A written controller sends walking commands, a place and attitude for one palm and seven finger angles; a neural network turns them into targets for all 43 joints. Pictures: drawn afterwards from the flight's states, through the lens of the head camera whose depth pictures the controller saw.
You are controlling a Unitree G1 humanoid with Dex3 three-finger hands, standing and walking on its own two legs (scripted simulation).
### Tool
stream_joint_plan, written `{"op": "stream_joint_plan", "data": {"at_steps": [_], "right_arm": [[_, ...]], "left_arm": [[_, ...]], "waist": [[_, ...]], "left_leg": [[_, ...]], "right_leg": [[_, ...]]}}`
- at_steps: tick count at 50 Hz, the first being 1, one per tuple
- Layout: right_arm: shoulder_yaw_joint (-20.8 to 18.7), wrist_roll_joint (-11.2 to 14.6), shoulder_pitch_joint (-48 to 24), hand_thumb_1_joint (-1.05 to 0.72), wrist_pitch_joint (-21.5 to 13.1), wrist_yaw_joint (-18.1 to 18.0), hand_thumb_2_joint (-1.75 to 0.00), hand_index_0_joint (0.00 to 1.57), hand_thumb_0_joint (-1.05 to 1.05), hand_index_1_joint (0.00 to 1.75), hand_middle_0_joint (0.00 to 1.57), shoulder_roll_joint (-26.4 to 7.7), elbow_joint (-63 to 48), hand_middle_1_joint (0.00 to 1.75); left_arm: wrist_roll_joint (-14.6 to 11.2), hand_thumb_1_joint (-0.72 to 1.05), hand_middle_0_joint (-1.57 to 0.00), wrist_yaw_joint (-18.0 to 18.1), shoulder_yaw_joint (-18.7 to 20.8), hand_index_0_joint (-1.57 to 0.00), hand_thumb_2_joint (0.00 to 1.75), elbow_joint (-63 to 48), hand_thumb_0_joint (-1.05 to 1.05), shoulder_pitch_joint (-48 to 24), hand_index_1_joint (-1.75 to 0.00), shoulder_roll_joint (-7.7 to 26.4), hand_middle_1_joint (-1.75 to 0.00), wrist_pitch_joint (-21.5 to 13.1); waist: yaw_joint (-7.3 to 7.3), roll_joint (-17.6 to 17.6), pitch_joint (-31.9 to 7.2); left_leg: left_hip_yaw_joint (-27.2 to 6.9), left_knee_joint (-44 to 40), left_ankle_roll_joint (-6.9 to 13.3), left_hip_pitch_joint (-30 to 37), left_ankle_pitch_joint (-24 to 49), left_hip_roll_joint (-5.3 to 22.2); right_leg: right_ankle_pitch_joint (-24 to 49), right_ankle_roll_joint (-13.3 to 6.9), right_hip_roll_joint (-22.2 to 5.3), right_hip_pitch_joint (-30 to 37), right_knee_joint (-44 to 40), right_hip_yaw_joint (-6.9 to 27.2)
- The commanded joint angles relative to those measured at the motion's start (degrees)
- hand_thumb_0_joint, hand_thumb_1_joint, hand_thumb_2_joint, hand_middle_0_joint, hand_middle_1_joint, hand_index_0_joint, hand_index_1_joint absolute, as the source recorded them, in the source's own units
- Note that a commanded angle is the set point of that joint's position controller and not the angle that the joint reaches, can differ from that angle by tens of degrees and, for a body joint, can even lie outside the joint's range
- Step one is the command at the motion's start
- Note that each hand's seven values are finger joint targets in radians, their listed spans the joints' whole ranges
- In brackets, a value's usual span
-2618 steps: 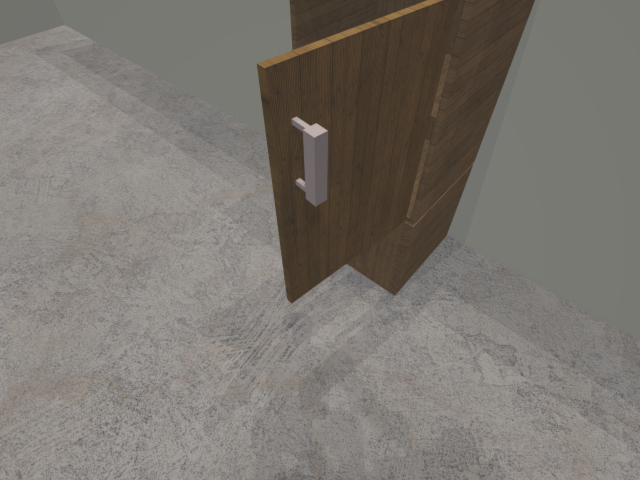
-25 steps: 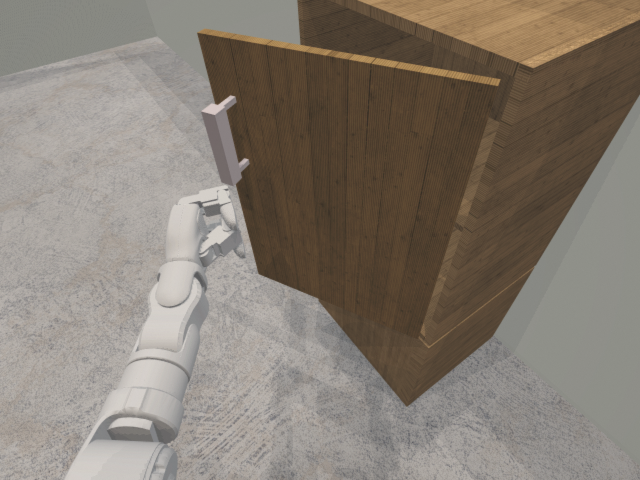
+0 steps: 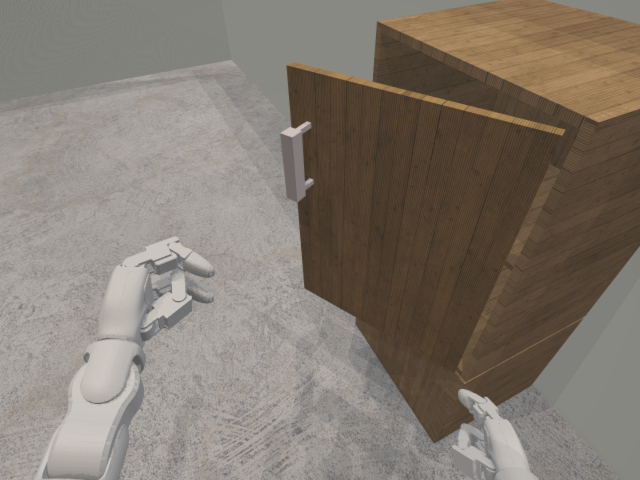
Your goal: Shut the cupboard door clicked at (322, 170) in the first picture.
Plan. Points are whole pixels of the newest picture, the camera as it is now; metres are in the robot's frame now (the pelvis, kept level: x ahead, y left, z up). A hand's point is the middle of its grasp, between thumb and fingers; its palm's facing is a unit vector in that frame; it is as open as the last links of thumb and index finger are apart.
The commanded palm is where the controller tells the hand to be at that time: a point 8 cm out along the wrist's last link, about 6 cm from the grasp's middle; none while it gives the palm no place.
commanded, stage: draw the hand back to the body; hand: left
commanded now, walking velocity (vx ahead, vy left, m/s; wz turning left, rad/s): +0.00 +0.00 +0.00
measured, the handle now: (301, 161) +0.64 +0.11 +0.08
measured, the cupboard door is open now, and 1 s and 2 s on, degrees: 28 28 28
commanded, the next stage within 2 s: step back with the hand held close in 0.76 s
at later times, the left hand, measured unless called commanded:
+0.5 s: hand (49, 336) +0.19 +0.28 +0.16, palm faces +0.46 -0.78 -0.42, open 6.9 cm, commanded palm +0.15 +0.31 +0.17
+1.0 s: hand (71, 328) +0.20 +0.27 +0.16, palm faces +0.42 -0.80 -0.42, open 7.4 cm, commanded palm +0.15 +0.30 +0.17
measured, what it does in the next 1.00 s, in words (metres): stands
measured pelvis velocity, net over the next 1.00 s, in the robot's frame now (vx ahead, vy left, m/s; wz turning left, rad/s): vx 0.01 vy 0.00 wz -0.02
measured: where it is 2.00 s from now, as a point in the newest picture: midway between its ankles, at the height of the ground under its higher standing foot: outside the picture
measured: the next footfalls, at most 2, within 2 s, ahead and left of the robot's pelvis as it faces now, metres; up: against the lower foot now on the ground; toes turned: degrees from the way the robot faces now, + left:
none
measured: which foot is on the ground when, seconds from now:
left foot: down 0.00-1.00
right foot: down 0.00-1.00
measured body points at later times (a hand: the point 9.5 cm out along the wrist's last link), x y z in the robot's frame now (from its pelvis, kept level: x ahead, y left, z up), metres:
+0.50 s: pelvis +0.01 +0.01 +0.00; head -0.02 -0.01 +0.45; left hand +0.16 +0.32 +0.19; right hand +0.19 -0.22 -0.09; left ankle +0.00 +0.08 -0.74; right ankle +0.00 -0.10 -0.74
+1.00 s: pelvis +0.01 +0.00 +0.00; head -0.01 -0.02 +0.45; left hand +0.18 +0.31 +0.19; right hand +0.18 -0.22 -0.09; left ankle +0.00 +0.08 -0.74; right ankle +0.00 -0.10 -0.74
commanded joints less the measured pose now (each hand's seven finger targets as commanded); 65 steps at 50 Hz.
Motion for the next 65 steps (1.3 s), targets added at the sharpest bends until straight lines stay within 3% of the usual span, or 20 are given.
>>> {"op": "stream_joint_plan", "data": {"at_steps": [1, 3, 7, 13, 15, 17, 19, 24, 26, 32, 36, 38, 44, 45, 46, 51, 57, 58, 62, 65], "right_arm": [[-2.69, -0.42, -6.02, -0.90, -2.98, -0.74, -0.90, 0.20, 0.00, 0.30, 0.20, -6.15, -7.66, 0.30], [-2.72, -0.48, -6.29, -0.90, -2.77, -0.80, -0.90, 0.20, 0.00, 0.30, 0.20, -6.27, -7.45, 0.30], [-3.45, -0.71, -6.34, -0.90, -2.58, -0.57, -0.90, 0.20, 0.00, 0.30, 0.20, -6.80, -7.10, 0.30], [-3.99, -0.54, -6.05, -0.90, -3.79, -0.40, -0.90, 0.20, 0.00, 0.30, 0.20, -6.28, -7.38, 0.30], [-4.15, -0.38, -5.78, -0.90, -4.68, -0.39, -0.90, 0.20, 0.00, 0.30, 0.20, -6.23, -7.22, 0.30], [-4.45, -0.30, -5.70, -0.90, -5.45, -0.57, -0.90, 0.20, 0.00, 0.30, 0.20, -6.69, -6.95, 0.30], [-4.62, -0.06, -5.50, -0.90, -5.99, -0.67, -0.90, 0.20, 0.00, 0.30, 0.20, -6.58, -6.80, 0.30], [-5.12, -0.28, -4.57, -0.90, -7.23, -0.95, -0.90, 0.20, 0.00, 0.30, 0.20, -7.85, -5.63, 0.30], [-5.34, -0.28, -4.48, -0.90, -7.52, -1.15, -0.90, 0.20, 0.00, 0.30, 0.20, -7.93, -5.70, 0.30], [-5.06, -0.71, -4.89, -0.90, -8.44, -1.28, -0.90, 0.20, 0.00, 0.30, 0.20, -7.53, -5.43, 0.30], [-4.51, -0.63, -5.36, -0.90, -8.45, -1.23, -0.90, 0.20, 0.00, 0.30, 0.20, -6.52, -5.50, 0.30], [-4.45, -0.71, -5.32, -0.90, -8.43, -1.20, -0.90, 0.20, 0.00, 0.30, 0.20, -6.60, -5.27, 0.30], [-4.91, -0.59, -5.23, -0.90, -7.87, -0.89, -0.90, 0.20, 0.00, 0.30, 0.20, -6.90, -5.72, 0.30], [-5.51, -0.05, -5.19, -0.90, -7.16, -1.04, -0.90, 0.20, 0.00, 0.30, 0.20, -8.35, -8.20, 0.30], [-5.47, -0.46, -4.61, -0.90, -6.68, -1.46, -0.90, 0.20, 0.00, 0.30, 0.20, -7.53, -6.82, 0.30], [-6.48, -0.68, -4.33, -0.90, -4.70, -1.40, -0.90, 0.20, 0.00, 0.30, 0.20, -7.95, -6.75, 0.30], [-7.24, -0.60, -4.67, -0.90, -2.72, -2.52, -0.90, 0.20, 0.00, 0.30, 0.20, -8.43, -8.39, 0.30], [-7.23, -0.41, -4.52, -0.90, -2.33, -2.59, -0.90, 0.20, 0.00, 0.30, 0.20, -7.84, -8.76, 0.30], [-7.64, -0.51, -4.25, -0.90, -1.50, -2.69, -0.90, 0.20, 0.00, 0.30, 0.20, -8.48, -9.60, 0.30], [-7.54, -0.56, -3.93, -0.90, -1.21, -2.63, -0.90, 0.20, 0.00, 0.30, 0.20, -8.39, -10.42, 0.30]], "left_arm": [[0.33, 0.90, -0.69, 1.33, 5.44, -0.69, 0.90, -19.26, 0.00, -11.05, -0.84, 7.73, -0.84, -4.12], [0.22, 0.90, -0.64, 1.34, 6.68, -0.64, 0.90, -18.23, 0.00, -5.74, -0.78, 7.91, -0.78, -3.64], [0.22, 0.90, -0.53, 1.50, 12.38, -0.53, 0.90, -19.72, 0.00, 2.58, -0.66, 11.28, -0.66, -3.63], [-0.05, 0.90, -0.36, 2.18, 19.99, -0.36, 0.90, -27.10, 0.00, 10.35, -0.48, 15.81, -0.48, -5.15], [0.00, 0.90, -0.31, 2.58, 21.49, -0.31, 0.90, -28.77, 0.00, 12.76, -0.42, 16.41, -0.42, -5.46], [-0.08, 0.90, -0.25, 2.97, 23.67, -0.25, 0.90, -28.67, 0.00, 15.48, -0.36, 17.72, -0.36, -5.38], [-0.17, 0.90, -0.20, 3.19, 24.37, -0.20, 0.90, -28.72, 0.00, 17.25, -0.30, 17.40, -0.30, -5.65], [0.51, 0.90, -0.20, 3.44, 18.87, -0.20, 0.90, -25.26, 0.00, 12.24, -0.30, 12.75, -0.30, -5.60], [0.64, 0.90, -0.20, 3.65, 19.17, -0.20, 0.90, -25.33, 0.00, 11.95, -0.30, 13.23, -0.30, -5.85], [0.55, 0.90, -0.20, 4.16, 23.29, -0.20, 0.90, -29.31, 0.00, 13.07, -0.30, 17.53, -0.30, -6.53], [0.33, 0.90, -0.20, 4.05, 22.77, -0.20, 0.90, -28.28, 0.00, 13.65, -0.30, 16.21, -0.30, -6.21], [0.17, 0.90, -0.20, 3.89, 22.56, -0.20, 0.90, -26.51, 0.00, 14.22, -0.30, 15.40, -0.30, -6.00], [0.07, 0.90, -0.20, 3.35, 21.27, -0.20, 0.90, -25.50, 0.00, 14.92, -0.30, 14.04, -0.30, -6.07], [0.15, 0.90, -0.20, 3.93, 28.52, -0.20, 0.90, -30.34, 0.00, 8.10, -0.30, 21.58, -0.30, -8.95], [-0.26, 0.90, -0.20, 3.75, 25.24, -0.20, 0.90, -25.17, 0.00, 14.72, -0.30, 16.93, -0.30, -9.81], [0.29, 0.90, -0.20, 4.00, 23.43, -0.20, 0.90, -25.04, 0.00, 19.18, -0.30, 15.76, -0.30, -11.72], [0.30, 0.90, -0.20, 4.84, 27.82, -0.20, 0.90, -28.00, 0.00, 21.22, -0.30, 20.27, -0.30, -11.99], [0.14, 0.90, -0.20, 4.85, 27.43, -0.20, 0.90, -27.55, 0.00, 22.39, -0.30, 19.35, -0.30, -11.87], [0.32, 0.90, -0.20, 5.10, 29.18, -0.20, 0.90, -29.30, 0.00, 24.27, -0.30, 20.67, -0.30, -11.97], [0.58, 0.90, -0.20, 5.17, 27.92, -0.20, 0.90, -29.88, 0.00, 24.97, -0.30, 19.20, -0.30, -11.99]], "waist": [[-1.72, -0.76, -7.45], [-1.30, -2.24, -4.88], [-0.16, -3.30, -4.95], [0.97, 1.30, -7.78], [1.01, 3.73, -7.15], [1.24, 2.84, -5.41], [1.03, 3.23, -3.05], [-0.67, -0.38, 1.14], [-0.49, -1.72, -0.51], [1.11, 2.07, -5.55], [0.90, 3.79, -1.65], [0.73, 2.41, 0.53], [0.58, 0.48, -0.79], [-1.30, 0.97, 0.20], [-1.67, -0.75, -1.13], [-2.13, -1.69, -6.08], [-1.88, -1.56, -11.29], [-2.02, -2.92, -11.44], [-1.89, -1.01, -11.95], [-2.13, 0.28, -9.66]], "left_leg": [[-4.39, -6.65, -1.88, 4.81, 9.13, 4.96], [-4.12, -6.90, -1.91, 3.79, 10.32, 4.98], [-3.90, -6.64, -2.27, 2.97, 12.97, 5.05], [-3.72, -5.16, -3.10, 2.47, 18.15, 5.11], [-4.01, -5.11, -3.67, 2.83, 18.68, 5.50], [-3.99, -5.22, -3.65, 1.69, 17.10, 5.50], [-4.15, -5.72, -3.83, 0.99, 14.84, 5.66], [-4.99, -7.02, -2.90, 0.21, 6.92, 5.53], [-4.89, -6.98, -2.43, 0.67, 5.62, 5.39], [-3.95, -5.66, -2.66, 0.84, 10.37, 4.73], [-3.28, -5.98, -2.80, -0.03, 9.32, 4.64], [-3.30, -6.28, -2.89, -1.08, 8.91, 4.70], [-2.99, -6.50, -2.40, -0.03, 7.57, 5.00], [-4.81, -4.61, -0.34, -4.87, 1.00, 6.19], [-4.85, -2.55, -0.22, -3.40, 1.02, 5.70], [-4.47, -0.17, -0.68, -2.41, 6.40, 6.48], [-5.13, 0.00, -1.00, -4.50, 20.99, 8.46], [-5.11, 0.49, -1.09, -5.02, 22.13, 8.62], [-5.96, 0.70, -1.15, -7.52, 24.25, 9.59], [-7.12, -1.04, -0.51, -11.38, 18.63, 10.75]], "right_leg": [[7.96, 0.25, -2.21, 0.99, -3.99, 1.44], [8.52, 0.30, -2.33, 1.18, -4.46, 1.45], [10.03, 0.33, -2.35, 3.06, -4.49, 1.28], [13.31, 0.34, -2.76, 5.54, -3.05, 1.45], [12.50, 0.40, -2.55, 4.45, -3.02, 1.33], [11.47, 0.31, -2.23, 3.82, -3.60, 1.40], [9.48, 0.29, -2.10, 2.39, -3.80, 1.45], [4.65, 0.69, -2.28, -1.58, -4.06, 1.24], [4.01, 0.74, -2.35, -1.07, -3.98, 1.36], [7.40, 0.23, -2.53, 3.53, -3.62, 2.13], [6.57, 0.15, -2.46, 1.70, -4.31, 2.25], [6.06, 0.03, -2.43, 1.22, -4.74, 2.16], [4.70, 0.42, -2.49, 1.02, -4.77, 2.21], [4.47, 0.36, -5.82, -2.14, -6.48, 9.45], [2.95, -0.29, -7.82, -4.48, -7.30, 10.50], [8.27, -0.65, -9.65, -5.82, -4.01, 10.73], [23.15, 0.68, -7.89, -0.92, 5.04, 7.56], [24.42, 0.71, -7.91, -0.70, 5.81, 7.61], [24.64, 0.80, -7.52, -0.23, 8.40, 7.75], [18.49, 1.13, -6.40, -1.12, 9.36, 8.09]]}}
